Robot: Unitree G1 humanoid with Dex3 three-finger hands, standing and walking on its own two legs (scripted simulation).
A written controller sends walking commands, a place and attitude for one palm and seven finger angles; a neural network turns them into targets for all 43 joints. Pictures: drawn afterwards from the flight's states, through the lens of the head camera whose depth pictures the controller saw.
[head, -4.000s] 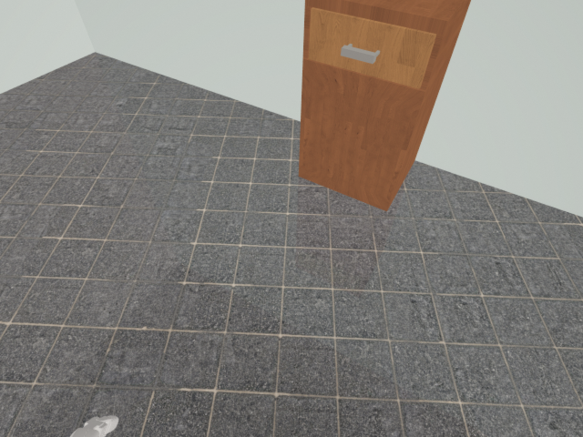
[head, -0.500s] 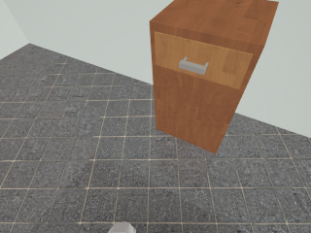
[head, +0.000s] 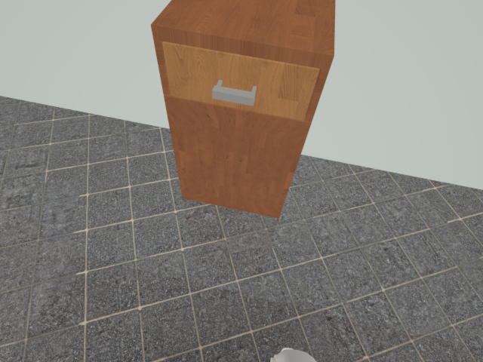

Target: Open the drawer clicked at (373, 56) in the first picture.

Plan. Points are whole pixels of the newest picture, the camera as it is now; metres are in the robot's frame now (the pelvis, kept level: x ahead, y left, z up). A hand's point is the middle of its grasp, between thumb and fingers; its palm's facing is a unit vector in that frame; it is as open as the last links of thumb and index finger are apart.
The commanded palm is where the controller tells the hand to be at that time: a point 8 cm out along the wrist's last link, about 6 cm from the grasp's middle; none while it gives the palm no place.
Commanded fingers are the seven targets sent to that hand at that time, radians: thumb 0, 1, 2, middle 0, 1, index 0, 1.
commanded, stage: turn to face it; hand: left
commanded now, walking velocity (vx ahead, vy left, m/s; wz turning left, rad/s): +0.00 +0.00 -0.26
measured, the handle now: (235, 90) +0.81 +0.07 -0.06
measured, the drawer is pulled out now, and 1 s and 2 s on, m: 0.00 0.00 0.00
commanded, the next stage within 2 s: take the last steps up to it in 0.02 s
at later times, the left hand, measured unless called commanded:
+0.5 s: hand out of the picture +0.10 +0.18 -0.19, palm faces -0.07 -0.98 -0.19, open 7.3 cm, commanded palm none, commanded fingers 0.00 0.90 0.90 -0.20 -0.30 -0.20 -0.30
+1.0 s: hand (206, 265) +0.33 +0.09 -0.18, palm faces -0.14 -0.97 -0.20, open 7.3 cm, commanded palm none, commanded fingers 0.00 0.90 0.90 -0.20 -0.30 -0.20 -0.30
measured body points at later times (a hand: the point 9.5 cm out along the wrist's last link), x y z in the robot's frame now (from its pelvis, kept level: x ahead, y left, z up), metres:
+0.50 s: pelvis +0.06 -0.01 -0.01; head +0.07 +0.00 +0.44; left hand +0.11 +0.23 -0.17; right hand +0.07 -0.26 -0.15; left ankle +0.09 +0.09 -0.75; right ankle -0.02 -0.14 -0.74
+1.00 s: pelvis +0.22 -0.07 -0.02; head +0.24 -0.09 +0.43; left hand +0.34 +0.14 -0.16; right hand +0.09 -0.24 -0.18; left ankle +0.11 +0.08 -0.70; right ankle +0.27 -0.16 -0.74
